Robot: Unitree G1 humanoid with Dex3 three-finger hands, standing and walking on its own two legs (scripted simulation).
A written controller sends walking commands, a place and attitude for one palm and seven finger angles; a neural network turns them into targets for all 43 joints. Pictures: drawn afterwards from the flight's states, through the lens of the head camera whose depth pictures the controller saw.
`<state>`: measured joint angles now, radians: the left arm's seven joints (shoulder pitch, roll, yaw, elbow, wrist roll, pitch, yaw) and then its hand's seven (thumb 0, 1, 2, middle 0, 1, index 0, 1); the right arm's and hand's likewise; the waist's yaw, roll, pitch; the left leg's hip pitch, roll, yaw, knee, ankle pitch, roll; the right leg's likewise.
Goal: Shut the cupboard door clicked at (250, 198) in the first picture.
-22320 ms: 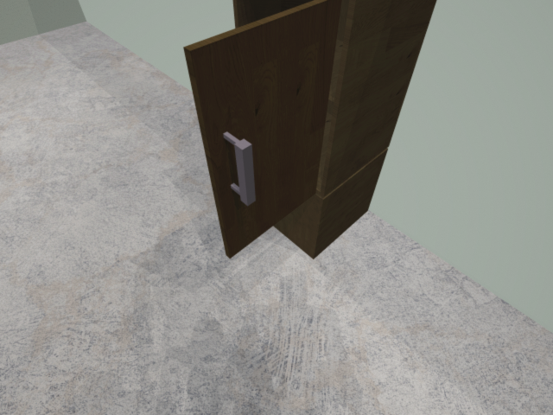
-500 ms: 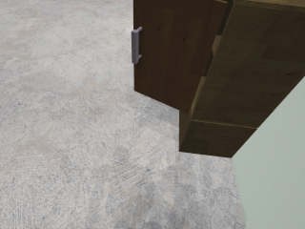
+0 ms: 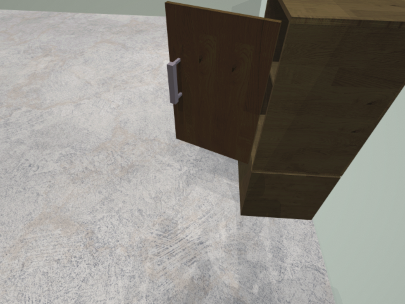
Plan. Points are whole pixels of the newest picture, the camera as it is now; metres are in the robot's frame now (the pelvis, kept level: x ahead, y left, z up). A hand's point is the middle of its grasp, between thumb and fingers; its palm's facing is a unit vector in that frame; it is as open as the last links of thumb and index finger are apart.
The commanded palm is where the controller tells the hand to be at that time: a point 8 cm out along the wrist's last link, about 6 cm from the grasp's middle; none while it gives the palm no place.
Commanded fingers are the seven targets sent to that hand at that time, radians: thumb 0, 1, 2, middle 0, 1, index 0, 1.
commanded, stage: let the arm hang, fingers relaxed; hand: left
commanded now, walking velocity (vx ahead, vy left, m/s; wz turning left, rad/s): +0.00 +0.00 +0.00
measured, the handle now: (176, 81) +0.87 +0.15 -0.01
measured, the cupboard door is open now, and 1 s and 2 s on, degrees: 68 68 68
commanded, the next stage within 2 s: look to check the result in 0.12 s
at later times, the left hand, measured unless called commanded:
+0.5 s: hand out of the picture +0.00 +0.19 -0.17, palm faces +0.01 -0.97 -0.23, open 7.4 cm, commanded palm none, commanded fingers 0.00 0.90 0.90 -0.20 -0.30 -0.20 -0.30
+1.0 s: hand out of the picture +0.04 +0.19 -0.18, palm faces +0.06 -0.97 -0.25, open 7.4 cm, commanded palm none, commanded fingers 0.00 0.90 0.90 -0.20 -0.30 -0.20 -0.30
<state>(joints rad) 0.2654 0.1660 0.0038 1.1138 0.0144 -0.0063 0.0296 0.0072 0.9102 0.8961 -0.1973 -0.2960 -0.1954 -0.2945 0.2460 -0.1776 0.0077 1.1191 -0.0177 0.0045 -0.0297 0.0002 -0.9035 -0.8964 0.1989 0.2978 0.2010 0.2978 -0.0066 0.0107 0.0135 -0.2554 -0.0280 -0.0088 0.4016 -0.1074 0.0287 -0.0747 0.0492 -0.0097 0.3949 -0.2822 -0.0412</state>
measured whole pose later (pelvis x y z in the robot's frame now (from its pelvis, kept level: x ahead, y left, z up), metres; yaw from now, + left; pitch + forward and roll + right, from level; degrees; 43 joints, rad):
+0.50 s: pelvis +0.01 +0.00 +0.00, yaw +0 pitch -2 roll +0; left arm 0.28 0.20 0.01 1.14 0.01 0.00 0.03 0.01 0.91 0.90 -0.20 -0.30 -0.20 -0.29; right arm 0.24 -0.20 0.01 1.14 -0.01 0.01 -0.03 0.00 -0.90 -0.90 0.20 0.30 0.20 0.30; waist 0.00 0.01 0.06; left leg -0.24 -0.02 -0.01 0.40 -0.12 0.02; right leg -0.05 0.05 -0.01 0.36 -0.28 -0.04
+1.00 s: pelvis +0.02 -0.01 +0.00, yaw +2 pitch -1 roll +0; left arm 0.22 0.20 0.02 1.09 0.01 0.01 0.04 0.01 0.91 0.90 -0.20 -0.30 -0.20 -0.29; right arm 0.21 -0.21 0.00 1.10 -0.02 0.02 -0.03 0.00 -0.90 -0.90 0.20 0.30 0.20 0.30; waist -0.01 0.01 0.05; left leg -0.28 -0.05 -0.04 0.46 -0.16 0.02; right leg -0.07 0.04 -0.05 0.43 -0.34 -0.05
